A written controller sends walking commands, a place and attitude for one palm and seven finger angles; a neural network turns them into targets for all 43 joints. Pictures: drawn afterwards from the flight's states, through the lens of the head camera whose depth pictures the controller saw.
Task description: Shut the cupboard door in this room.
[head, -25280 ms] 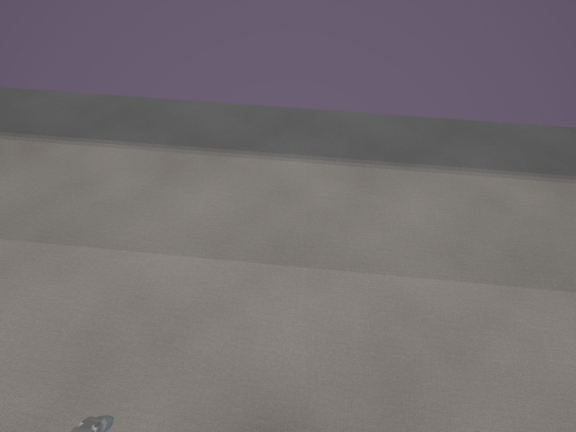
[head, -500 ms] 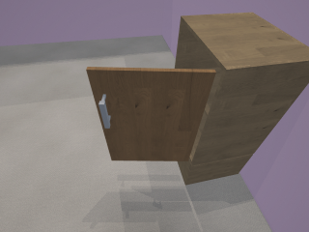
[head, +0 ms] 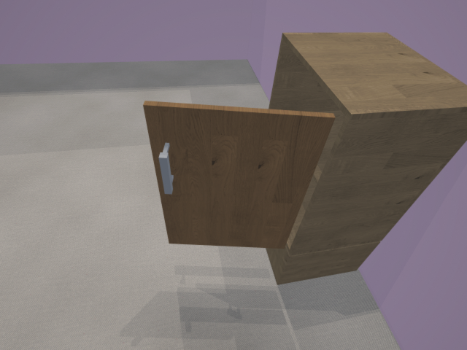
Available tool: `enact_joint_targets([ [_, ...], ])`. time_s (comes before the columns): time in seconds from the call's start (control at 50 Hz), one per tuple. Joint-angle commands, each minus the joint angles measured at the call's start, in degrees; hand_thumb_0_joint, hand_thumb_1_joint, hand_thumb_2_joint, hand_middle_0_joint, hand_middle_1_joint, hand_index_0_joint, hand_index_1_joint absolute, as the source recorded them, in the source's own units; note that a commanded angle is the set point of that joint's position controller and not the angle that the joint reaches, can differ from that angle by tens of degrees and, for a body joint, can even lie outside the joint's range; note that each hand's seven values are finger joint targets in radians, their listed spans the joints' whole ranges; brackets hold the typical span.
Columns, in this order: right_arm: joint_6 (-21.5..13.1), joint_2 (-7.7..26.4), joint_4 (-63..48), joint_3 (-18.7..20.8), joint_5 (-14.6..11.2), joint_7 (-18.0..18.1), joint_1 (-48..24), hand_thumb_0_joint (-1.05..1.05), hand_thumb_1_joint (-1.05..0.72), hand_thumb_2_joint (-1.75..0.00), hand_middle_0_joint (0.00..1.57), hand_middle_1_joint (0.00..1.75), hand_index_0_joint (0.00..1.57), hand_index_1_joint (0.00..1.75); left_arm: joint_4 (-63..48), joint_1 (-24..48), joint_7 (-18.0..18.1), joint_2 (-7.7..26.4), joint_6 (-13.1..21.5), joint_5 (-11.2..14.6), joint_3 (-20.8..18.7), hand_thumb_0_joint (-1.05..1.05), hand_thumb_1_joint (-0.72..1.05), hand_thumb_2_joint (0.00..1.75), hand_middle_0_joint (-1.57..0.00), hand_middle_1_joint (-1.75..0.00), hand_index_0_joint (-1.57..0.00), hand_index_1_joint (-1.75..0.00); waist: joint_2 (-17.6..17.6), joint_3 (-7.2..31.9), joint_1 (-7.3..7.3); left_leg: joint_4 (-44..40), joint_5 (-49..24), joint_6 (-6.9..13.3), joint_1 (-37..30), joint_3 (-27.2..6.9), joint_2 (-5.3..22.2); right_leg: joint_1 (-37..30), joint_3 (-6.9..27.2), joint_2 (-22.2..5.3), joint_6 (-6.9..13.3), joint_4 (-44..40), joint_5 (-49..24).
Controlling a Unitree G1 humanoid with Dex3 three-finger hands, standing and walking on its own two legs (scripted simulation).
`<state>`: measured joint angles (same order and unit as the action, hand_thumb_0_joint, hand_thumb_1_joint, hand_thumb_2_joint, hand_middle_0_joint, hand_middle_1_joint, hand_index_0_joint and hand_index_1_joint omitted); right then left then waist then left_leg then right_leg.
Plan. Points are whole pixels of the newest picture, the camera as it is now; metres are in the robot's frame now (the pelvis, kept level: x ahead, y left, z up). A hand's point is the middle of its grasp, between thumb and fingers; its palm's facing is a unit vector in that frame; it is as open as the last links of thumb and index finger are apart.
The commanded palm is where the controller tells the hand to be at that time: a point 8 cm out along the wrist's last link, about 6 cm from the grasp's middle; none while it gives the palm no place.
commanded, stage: shuffle to correct the standing spot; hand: left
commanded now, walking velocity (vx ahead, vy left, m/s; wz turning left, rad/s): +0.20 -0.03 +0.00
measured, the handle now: (167, 169) +0.54 +0.20 -0.05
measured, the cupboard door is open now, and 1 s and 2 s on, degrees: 78 78 78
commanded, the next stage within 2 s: come to a stop and stand still in 0.34 s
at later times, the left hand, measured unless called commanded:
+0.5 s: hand out of the picture +0.02 +0.15 -0.19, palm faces +0.00 -0.99 -0.14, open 7.4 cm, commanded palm none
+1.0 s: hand out of the picture +0.11 +0.17 -0.17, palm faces -0.01 -0.98 -0.22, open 7.3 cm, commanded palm none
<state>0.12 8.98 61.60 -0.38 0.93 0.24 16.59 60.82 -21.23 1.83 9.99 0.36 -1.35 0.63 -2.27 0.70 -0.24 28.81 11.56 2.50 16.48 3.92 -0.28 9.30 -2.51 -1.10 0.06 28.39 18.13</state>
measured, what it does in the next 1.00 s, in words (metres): steps on the spot: right foot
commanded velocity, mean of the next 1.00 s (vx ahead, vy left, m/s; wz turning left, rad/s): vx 0.04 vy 0.01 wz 0.00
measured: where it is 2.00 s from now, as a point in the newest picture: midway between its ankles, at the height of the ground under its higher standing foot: outside the picture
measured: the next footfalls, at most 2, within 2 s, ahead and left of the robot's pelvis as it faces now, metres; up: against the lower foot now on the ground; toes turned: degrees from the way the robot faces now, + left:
right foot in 0.62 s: +0.12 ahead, -0.13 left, +0.00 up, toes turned -6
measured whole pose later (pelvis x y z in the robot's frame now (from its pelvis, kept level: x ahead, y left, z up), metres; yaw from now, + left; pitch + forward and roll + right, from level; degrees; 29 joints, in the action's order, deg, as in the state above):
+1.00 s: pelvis +0.07 -0.01 +0.00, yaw -2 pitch -1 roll +0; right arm 0.6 9.1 60.6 0.8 0.2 1.4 15.0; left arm 59.5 -14.8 3.4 9.6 0.9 -0.7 0.1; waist -0.2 -2.5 0.0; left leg 29.9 18.6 1.0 10.6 5.4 1.1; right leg 14.2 -4.9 -1.5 0.5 29.2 14.1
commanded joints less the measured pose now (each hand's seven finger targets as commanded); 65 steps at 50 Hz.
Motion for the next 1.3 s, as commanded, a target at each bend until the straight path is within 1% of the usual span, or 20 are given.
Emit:
enact_joint_targets([
  [0.0, -1.0, 7.4, -2.3, 1.8, 0.1, 0.4, 1.6, 0.00, -0.90, -0.90, 0.20, 0.30, 0.20, 0.30, -1.3, -5.2, -0.5, 4.4, 0.6, -0.2, -1.5, 0.00, 0.90, 0.90, -0.20, -0.30, -0.20, -0.30, 3.9, -8.2, -0.29, -10.0, 22.0, 1.2, 4.3, -10.1, 6.0, 6.8, 4.5, -2.9, 3.4, -5.5, 12.4],
  [0.14, -2.2, 6.5, -1.9, 2.1, -0.2, 0.5, 3.1, 0.00, -0.90, -0.90, 0.20, 0.30, 0.20, 0.30, 0.0, -7.8, -0.7, 2.8, 1.6, -0.1, -1.6, 0.00, 0.90, 0.90, -0.20, -0.30, -0.20, -0.30, 3.1, -8.0, -0.47, -7.8, 16.3, 2.6, 2.8, -10.2, 6.9, 6.5, 4.0, -2.9, 4.1, -3.1, 6.4],
  [0.3, -3.8, 4.1, -1.1, 1.5, -0.4, 0.9, 2.6, 0.00, -0.90, -0.90, 0.20, 0.30, 0.20, 0.30, 2.3, -11.1, -0.1, 3.8, 2.4, 0.1, -2.4, 0.00, 0.90, 0.90, -0.20, -0.30, -0.20, -0.30, -1.8, -3.5, -0.61, 4.3, -5.6, 2.1, 1.7, -2.1, 3.7, -1.2, 6.2, -5.7, 5.0, -1.2, -14.6],
  [0.38, -3.9, 5.0, 0.7, 1.8, -0.2, 1.3, 5.1, 0.00, -0.90, -0.90, 0.20, 0.30, 0.20, 0.30, 1.9, -8.9, -0.1, 3.4, 2.3, 0.1, -2.3, 0.00, 0.90, 0.90, -0.20, -0.30, -0.20, -0.30, 2.6, -3.4, 1.79, 2.5, -11.8, 3.2, -5.8, -3.8, 5.1, 4.3, 2.3, -3.8, 4.1, 6.2, -22.0],
  [0.42, -4.0, 8.4, 3.2, 2.7, 0.2, 2.1, 12.3, 0.00, -0.90, -0.90, 0.20, 0.30, 0.20, 0.30, 0.0, -4.5, -0.1, 1.1, 2.6, 0.1, -1.8, 0.00, 0.90, 0.90, -0.20, -0.30, -0.20, -0.30, 12.5, -2.2, 4.11, -3.6, -25.8, 9.8, -17.6, -17.3, 14.6, 17.2, -3.0, 1.4, 1.9, 20.5, -4.5],
  [0.44, -3.8, 8.2, 3.7, 2.7, 0.4, 2.2, 13.9, 0.00, -0.90, -0.90, 0.20, 0.30, 0.20, 0.30, -1.7, 0.0, -0.1, 0.3, 2.5, 0.1, -1.6, 0.00, 0.90, 0.90, -0.20, -0.30, -0.20, -0.30, 13.7, -5.2, 4.67, -7.7, -31.3, 13.3, -18.9, -21.8, 19.8, 24.4, -2.1, 1.1, 2.0, 26.8, 15.2],
  [0.46, -3.5, 7.3, 3.1, 2.2, 0.5, 2.2, 12.3, 0.00, -0.90, -0.90, 0.20, 0.30, 0.20, 0.30, -2.7, 2.8, -0.1, 0.2, 2.0, 0.0, -1.8, 0.00, 0.90, 0.90, -0.20, -0.30, -0.20, -0.30, 10.1, -8.1, 4.03, -8.4, -32.7, 13.9, -15.2, -20.4, 21.0, 24.7, 0.2, -1.5, 2.3, 27.2, 17.2],
  [0.5, -3.1, 6.1, 1.2, 1.6, 0.7, 2.2, 5.7, 0.00, -0.90, -0.90, 0.20, 0.30, 0.20, 0.30, -2.2, 1.1, -0.4, -1.4, 1.6, 0.3, -1.9, 0.00, 0.90, 0.90, -0.20, -0.30, -0.20, -0.30, 8.4, -7.5, 0.59, -7.6, -30.9, 10.9, -7.2, -13.3, 17.7, 14.6, 0.6, -2.7, 2.0, 16.7, 13.8],
  [0.54, -2.6, 6.3, -0.1, 1.3, 0.1, 2.1, 0.5, 0.00, -0.90, -0.90, 0.20, 0.30, 0.20, 0.30, 0.7, -7.0, -0.4, -2.2, 1.3, 0.2, -2.0, 0.00, 0.90, 0.90, -0.20, -0.30, -0.20, -0.30, 6.5, -3.3, -3.74, -1.9, -18.3, 5.4, -0.1, -5.6, 11.0, -1.0, -2.2, -0.9, 0.6, 1.4, -5.9],
  [0.58, -2.2, 2.2, -0.7, 0.8, -0.7, 1.6, 2.1, 0.00, -0.90, -0.90, 0.20, 0.30, 0.20, 0.30, 1.3, -7.1, 0.3, 3.8, 2.3, 0.2, -2.3, 0.00, 0.90, 0.90, -0.20, -0.30, -0.20, -0.30, -7.2, -3.4, -1.86, 3.4, 9.3, -1.4, 6.4, -0.4, 2.5, -5.3, 13.1, -12.4, 3.8, -7.3, -20.8],
  [0.6, -1.5, 1.7, -0.3, 0.8, -0.5, 1.5, 4.4, 0.00, -0.90, -0.90, 0.20, 0.30, 0.20, 0.30, 0.3, -4.6, 0.3, 6.3, 2.1, 0.5, -2.2, 0.00, 0.90, 0.90, -0.20, -0.30, -0.20, -0.30, -5.7, -3.4, -0.40, 3.5, 15.2, -2.2, 3.1, 0.2, 1.7, -1.7, 14.5, -17.1, 6.8, -9.8, -20.9],
  [0.66, -0.5, 0.4, 1.6, 0.6, -0.3, 1.6, 4.6, 0.00, -0.90, -0.90, 0.20, 0.30, 0.20, 0.30, -0.7, 0.7, 0.4, 5.0, 2.0, 0.6, -1.7, 0.00, 0.90, 0.90, -0.20, -0.30, -0.20, -0.30, -8.7, -7.7, 0.68, 2.8, 9.3, -2.4, -1.6, -0.6, 3.4, 3.4, 9.8, -13.7, 6.9, -9.2, -31.9],
  [0.72, -1.0, 1.7, 2.4, 0.9, -0.7, 1.7, 5.5, 0.00, -0.90, -0.90, 0.20, 0.30, 0.20, 0.30, -1.6, 1.3, 0.7, 5.0, 1.5, 0.9, -2.1, 0.00, 0.90, 0.90, -0.20, -0.30, -0.20, -0.30, 0.9, -2.7, -0.10, -4.7, -8.5, -2.4, -4.0, -2.3, 4.9, -3.1, 4.9, -9.6, 4.3, -2.2, -40.7],
  [0.9, -0.6, 3.8, -0.1, 1.6, -0.5, 1.7, 2.5, 0.00, -0.90, -0.90, 0.20, 0.30, 0.20, 0.30, -3.3, 3.1, 0.8, 4.4, 0.0, 0.5, -2.3, 0.00, 0.90, 0.90, -0.20, -0.30, -0.20, -0.30, 2.1, -1.6, -0.98, -8.0, -11.4, -1.0, -5.5, -4.0, 7.4, -1.3, 3.5, -6.6, 2.4, -3.3, -20.4],
  [0.92, -1.5, 6.8, -5.0, 2.1, -1.1, 1.4, -4.0, 0.00, -0.90, -0.90, 0.20, 0.30, 0.20, 0.30, -0.2, -2.1, 3.0, 6.8, 0.8, 0.6, -2.1, 0.00, 0.90, 0.90, -0.20, -0.30, -0.20, -0.30, 5.7, -3.5, -2.16, 5.1, -13.2, -2.9, -3.5, -1.0, 7.5, 1.2, 7.3, -10.8, 1.8, -2.4, -43.1],
  [0.94, -0.7, 3.8, -6.0, 1.9, -0.8, 1.0, 0.8, 0.00, -0.90, -0.90, 0.20, 0.30, 0.20, 0.30, -3.1, 1.1, 2.3, 10.0, 1.8, 0.7, -2.5, 0.00, 0.90, 0.90, -0.20, -0.30, -0.20, -0.30, 3.5, 2.0, 1.25, 2.5, 6.3, -2.7, -2.1, -2.3, 3.9, -0.8, 10.6, -14.0, 4.9, -3.6, -30.4],
  [0.98, -0.6, 3.8, -5.7, 1.7, -0.4, 0.6, 4.1, 0.00, -0.90, -0.90, 0.20, 0.30, 0.20, 0.30, -4.9, 5.7, 1.4, 7.9, 1.4, 0.4, -2.0, 0.00, 0.90, 0.90, -0.20, -0.30, -0.20, -0.30, 4.3, 0.7, 2.62, -3.0, 5.2, -1.9, -5.3, -3.7, 4.6, 6.3, 7.3, -9.9, 5.2, -3.4, -6.0],
  [1.02, -1.3, 5.4, -6.6, 1.4, 0.2, 0.6, 3.3, 0.00, -0.90, -0.90, 0.20, 0.30, 0.20, 0.30, -5.0, 5.5, 0.8, 6.2, 0.5, 0.4, -1.5, 0.00, 0.90, 0.90, -0.20, -0.30, -0.20, -0.30, 10.2, -3.2, 0.96, -7.6, 1.0, 0.1, -1.0, -7.5, 8.1, 6.2, 3.0, -4.8, 3.0, -1.1, -1.5],
  [1.08, -1.5, 6.9, -7.9, 1.2, 0.0, 0.8, 1.8, 0.00, -0.90, -0.90, 0.20, 0.30, 0.20, 0.30, -4.0, 4.0, 0.4, 4.6, 0.1, 0.4, -0.8, 0.00, 0.90, 0.90, -0.20, -0.30, -0.20, -0.30, 3.8, -6.3, -0.01, -10.4, 5.1, 0.8, 1.8, -8.0, 8.0, 4.5, 2.6, -3.9, 2.3, -1.8, -2.5],
  [1.28, -1.7, 7.4, -5.1, 0.5, -0.1, 0.6, 3.0, 0.00, -0.90, -0.90, 0.20, 0.30, 0.20, 0.30, -2.4, 2.4, 0.0, 4.9, 0.4, 0.5, -0.4, 0.00, 0.90, 0.90, -0.20, -0.30, -0.20, -0.30, 1.4, -6.8, 0.12, -13.3, 8.1, 0.5, -1.0, -6.8, 6.6, 4.8, 4.3, -4.8, 2.0, -4.4, -3.2],
])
